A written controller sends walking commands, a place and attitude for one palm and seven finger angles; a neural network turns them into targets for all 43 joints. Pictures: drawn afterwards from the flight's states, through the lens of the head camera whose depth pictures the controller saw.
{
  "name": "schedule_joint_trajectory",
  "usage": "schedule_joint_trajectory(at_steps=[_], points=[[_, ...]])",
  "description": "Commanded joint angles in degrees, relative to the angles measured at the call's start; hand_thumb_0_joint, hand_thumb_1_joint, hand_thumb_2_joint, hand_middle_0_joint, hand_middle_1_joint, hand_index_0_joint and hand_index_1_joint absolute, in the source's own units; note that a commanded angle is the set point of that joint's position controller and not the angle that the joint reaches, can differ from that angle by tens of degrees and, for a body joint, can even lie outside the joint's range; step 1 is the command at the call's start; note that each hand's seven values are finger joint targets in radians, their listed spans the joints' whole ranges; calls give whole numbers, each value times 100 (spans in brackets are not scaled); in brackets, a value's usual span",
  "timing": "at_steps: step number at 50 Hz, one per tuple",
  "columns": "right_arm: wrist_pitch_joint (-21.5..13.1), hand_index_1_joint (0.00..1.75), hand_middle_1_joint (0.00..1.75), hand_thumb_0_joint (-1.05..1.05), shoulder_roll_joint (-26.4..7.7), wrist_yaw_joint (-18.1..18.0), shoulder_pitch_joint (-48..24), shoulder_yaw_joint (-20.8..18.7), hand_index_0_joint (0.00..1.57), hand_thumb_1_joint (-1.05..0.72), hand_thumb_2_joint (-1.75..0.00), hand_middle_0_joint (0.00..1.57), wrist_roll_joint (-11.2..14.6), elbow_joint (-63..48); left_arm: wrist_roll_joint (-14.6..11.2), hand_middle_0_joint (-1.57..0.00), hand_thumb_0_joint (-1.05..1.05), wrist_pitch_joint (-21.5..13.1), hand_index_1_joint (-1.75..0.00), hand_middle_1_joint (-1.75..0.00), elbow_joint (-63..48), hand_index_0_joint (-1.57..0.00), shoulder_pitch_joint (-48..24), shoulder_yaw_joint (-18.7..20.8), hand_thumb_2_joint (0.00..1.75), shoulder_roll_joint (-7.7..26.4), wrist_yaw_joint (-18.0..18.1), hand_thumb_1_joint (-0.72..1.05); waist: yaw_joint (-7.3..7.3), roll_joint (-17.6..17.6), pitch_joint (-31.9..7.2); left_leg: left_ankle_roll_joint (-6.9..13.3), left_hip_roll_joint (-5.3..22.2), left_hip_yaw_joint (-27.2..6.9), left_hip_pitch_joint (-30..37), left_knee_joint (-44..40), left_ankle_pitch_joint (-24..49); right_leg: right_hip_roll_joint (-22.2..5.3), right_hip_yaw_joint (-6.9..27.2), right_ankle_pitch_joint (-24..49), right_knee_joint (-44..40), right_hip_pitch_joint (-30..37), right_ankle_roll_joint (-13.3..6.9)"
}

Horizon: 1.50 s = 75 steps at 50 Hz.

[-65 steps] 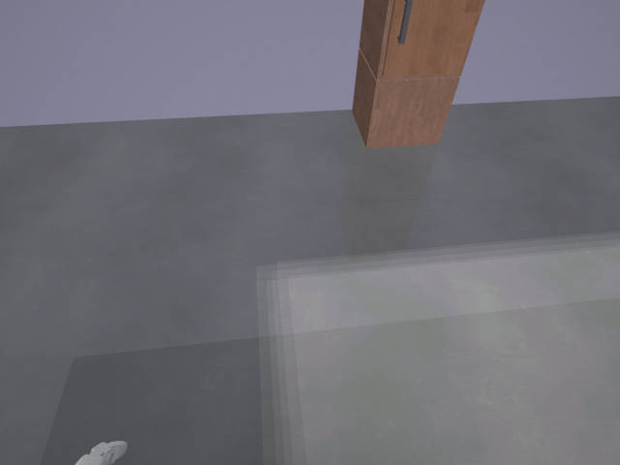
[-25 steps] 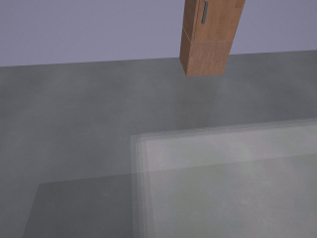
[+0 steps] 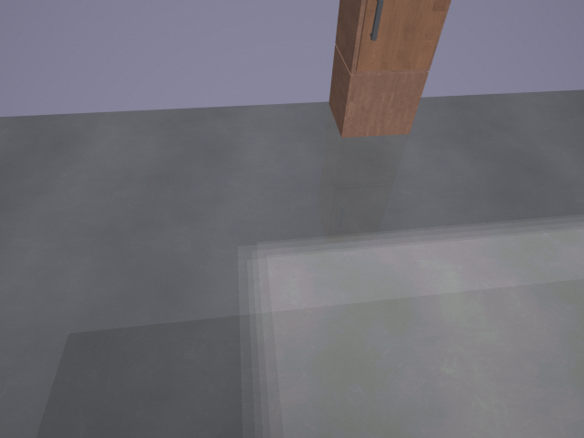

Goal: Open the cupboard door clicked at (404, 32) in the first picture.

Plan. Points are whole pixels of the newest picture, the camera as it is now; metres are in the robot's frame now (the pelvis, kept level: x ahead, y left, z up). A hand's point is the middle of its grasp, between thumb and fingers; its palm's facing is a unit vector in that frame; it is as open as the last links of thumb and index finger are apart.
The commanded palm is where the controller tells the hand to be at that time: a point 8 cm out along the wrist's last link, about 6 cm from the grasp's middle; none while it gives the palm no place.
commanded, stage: look at it before walking up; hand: left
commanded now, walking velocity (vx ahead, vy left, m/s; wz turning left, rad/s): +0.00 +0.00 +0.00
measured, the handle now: (375, 19) +1.83 -0.29 -0.10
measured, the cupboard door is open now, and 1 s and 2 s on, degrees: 0 0 0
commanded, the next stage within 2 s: walk to a spot facing it in 1.44 s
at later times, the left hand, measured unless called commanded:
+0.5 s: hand out of the picture +0.08 +0.25 -0.15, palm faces -0.03 -0.94 -0.34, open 7.3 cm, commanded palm none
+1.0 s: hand out of the picture +0.08 +0.25 -0.15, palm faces -0.03 -0.94 -0.34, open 7.3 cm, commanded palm none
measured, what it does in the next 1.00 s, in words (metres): stands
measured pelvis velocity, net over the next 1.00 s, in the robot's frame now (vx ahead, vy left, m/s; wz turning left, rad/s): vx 0.01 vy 0.00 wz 0.00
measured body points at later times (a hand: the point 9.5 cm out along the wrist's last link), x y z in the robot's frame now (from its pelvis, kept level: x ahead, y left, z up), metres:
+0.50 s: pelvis +0.01 +0.00 +0.00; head +0.01 +0.00 +0.45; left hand +0.08 +0.30 -0.13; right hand +0.10 -0.29 -0.13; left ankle +0.00 +0.12 -0.74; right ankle +0.01 -0.12 -0.74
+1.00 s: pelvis +0.01 +0.00 +0.00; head +0.01 +0.00 +0.45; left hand +0.08 +0.29 -0.13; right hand +0.09 -0.30 -0.13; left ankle +0.00 +0.12 -0.74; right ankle +0.01 -0.12 -0.74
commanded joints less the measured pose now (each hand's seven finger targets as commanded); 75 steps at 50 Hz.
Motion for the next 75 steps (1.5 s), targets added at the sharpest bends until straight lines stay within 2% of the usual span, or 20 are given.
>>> schedule_joint_trajectory(at_steps=[1,12,18,22,24,44,63,73,75], points=[[-115,30,30,0,-1203,-63,-275,-230,20,-90,-90,20,21,-383,-23,-20,0,-128,-30,-30,-335,-20,-208,266,90,1163,81,90,19,-22,-444,197,686,-531,86,-332,838,-660,553,810,-377,124,-187],[-105,30,30,0,-1230,-63,-355,-220,20,-90,-90,20,22,-393,-22,-20,0,-121,-30,-30,-317,-20,-234,257,90,1175,79,90,24,34,-347,190,687,-537,128,-408,850,-646,539,820,-432,126,-170],[-112,30,30,0,-1233,-65,-357,-217,20,-90,-90,20,25,-397,-22,-20,0,-130,-30,-30,-315,-20,-218,259,90,1184,79,90,21,-8,-455,190,690,-530,220,-397,990,-669,525,973,-436,207,-173],[-105,30,30,0,-1230,-65,-376,-215,20,-90,-90,20,26,-394,-20,-20,0,-123,-30,-30,-317,-20,-228,260,90,1187,78,90,32,27,-356,185,681,-539,161,-440,881,-659,527,844,-475,184,-166],[-113,30,30,0,-1231,-68,-351,-215,20,-90,-90,20,26,-387,-22,-20,0,-127,-30,-30,-314,-20,-234,267,90,1182,78,90,26,-23,-452,187,694,-539,210,-427,1005,-664,506,956,-449,249,-167],[-110,30,30,0,-1237,-71,-341,-208,20,-90,-90,20,26,-364,-23,-20,0,-138,-30,-30,-283,-20,-200,270,90,1196,76,90,26,-42,-404,167,698,-502,268,-468,929,-672,546,963,-541,231,-173],[-100,30,30,0,-1238,-62,-342,-205,20,-90,-90,20,25,-335,-20,-20,0,-133,-30,-30,-272,-20,-215,268,90,1215,65,90,33,-18,-283,164,683,-512,193,-517,646,-655,602,624,-632,130,-167],[-108,30,30,0,-1254,-65,-322,-207,20,-90,-90,20,24,-333,-23,-20,0,-143,-30,-30,-269,-20,-215,267,90,1214,66,90,23,13,-357,160,706,-485,226,-490,828,-659,577,872,-580,196,-170],[-113,30,30,0,-1253,-68,-308,-205,20,-90,-90,20,33,-332,-25,-20,0,-153,-30,-30,-266,-20,-194,270,90,1220,73,90,24,-11,-470,161,715,-486,282,-453,978,-662,568,1042,-537,270,-178]])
